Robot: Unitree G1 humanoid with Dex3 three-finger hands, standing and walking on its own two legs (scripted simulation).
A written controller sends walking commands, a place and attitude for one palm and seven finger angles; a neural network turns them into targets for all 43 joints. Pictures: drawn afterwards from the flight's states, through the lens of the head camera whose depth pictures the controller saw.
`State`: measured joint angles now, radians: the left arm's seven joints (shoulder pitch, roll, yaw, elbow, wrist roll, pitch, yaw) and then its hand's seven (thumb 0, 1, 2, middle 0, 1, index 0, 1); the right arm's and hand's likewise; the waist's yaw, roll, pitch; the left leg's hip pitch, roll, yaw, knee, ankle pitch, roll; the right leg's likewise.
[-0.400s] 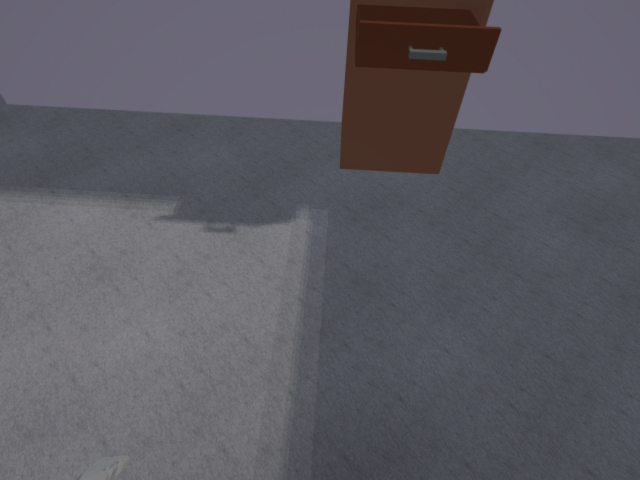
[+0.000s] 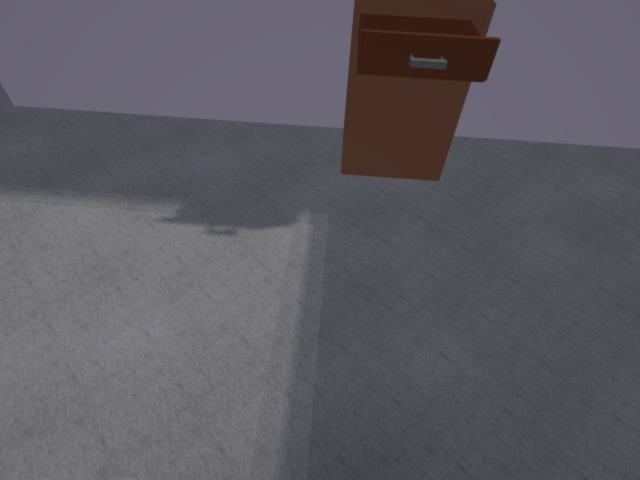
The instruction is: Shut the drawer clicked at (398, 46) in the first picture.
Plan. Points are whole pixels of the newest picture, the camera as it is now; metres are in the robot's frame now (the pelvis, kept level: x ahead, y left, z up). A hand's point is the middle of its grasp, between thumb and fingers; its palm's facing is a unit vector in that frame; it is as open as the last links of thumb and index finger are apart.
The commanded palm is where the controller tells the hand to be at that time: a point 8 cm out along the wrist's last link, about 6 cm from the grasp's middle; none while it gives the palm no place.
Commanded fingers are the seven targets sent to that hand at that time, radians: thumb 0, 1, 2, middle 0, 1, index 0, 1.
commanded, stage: stand and wait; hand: left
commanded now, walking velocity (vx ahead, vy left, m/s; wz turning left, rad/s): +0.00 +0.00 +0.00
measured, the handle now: (427, 60) +1.41 -0.28 -0.06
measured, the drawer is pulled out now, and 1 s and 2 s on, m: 0.23 0.23 0.23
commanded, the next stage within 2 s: look at it before walking up in 0.50 s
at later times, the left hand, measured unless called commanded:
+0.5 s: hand out of the picture +0.05 +0.24 -0.15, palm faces -0.03 -0.94 -0.34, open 7.4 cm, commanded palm none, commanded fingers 0.00 0.90 0.90 -0.20 -0.30 -0.20 -0.30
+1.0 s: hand out of the picture +0.05 +0.24 -0.15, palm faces -0.03 -0.94 -0.33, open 7.4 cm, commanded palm none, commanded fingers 0.00 0.90 0.90 -0.20 -0.30 -0.20 -0.30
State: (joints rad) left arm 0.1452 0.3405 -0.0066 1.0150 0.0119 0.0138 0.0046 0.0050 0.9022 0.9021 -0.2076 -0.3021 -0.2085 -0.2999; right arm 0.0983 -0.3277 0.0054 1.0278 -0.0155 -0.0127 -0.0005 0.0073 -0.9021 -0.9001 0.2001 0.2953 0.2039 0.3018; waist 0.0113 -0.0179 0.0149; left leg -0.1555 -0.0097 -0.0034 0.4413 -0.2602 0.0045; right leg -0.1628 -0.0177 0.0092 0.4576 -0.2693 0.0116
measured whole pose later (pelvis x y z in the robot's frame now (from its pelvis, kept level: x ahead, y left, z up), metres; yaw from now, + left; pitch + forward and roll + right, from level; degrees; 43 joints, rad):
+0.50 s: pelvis -0.02 -0.01 +0.00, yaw +0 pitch -2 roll +0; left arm 0.14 0.34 -0.01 1.08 0.01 0.01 0.00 0.00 0.90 0.90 -0.21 -0.30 -0.21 -0.30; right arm 0.14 -0.34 0.01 1.11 -0.01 -0.01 0.01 0.01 -0.90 -0.90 0.20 0.30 0.20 0.30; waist 0.00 -0.01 0.03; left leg -0.15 0.00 0.00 0.39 -0.20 -0.01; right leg -0.16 0.00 0.01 0.40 -0.21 0.00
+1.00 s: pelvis -0.02 -0.01 +0.00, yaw -1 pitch -2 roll +0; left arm 0.15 0.34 -0.01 1.09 0.01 0.00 0.00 0.00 0.90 0.90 -0.21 -0.30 -0.21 -0.30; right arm 0.12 -0.33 0.01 1.12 -0.01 -0.02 0.01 0.01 -0.90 -0.90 0.20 0.30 0.20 0.30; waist 0.00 -0.01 0.03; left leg -0.15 0.01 0.00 0.37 -0.20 -0.01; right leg -0.16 0.00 0.01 0.38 -0.20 0.00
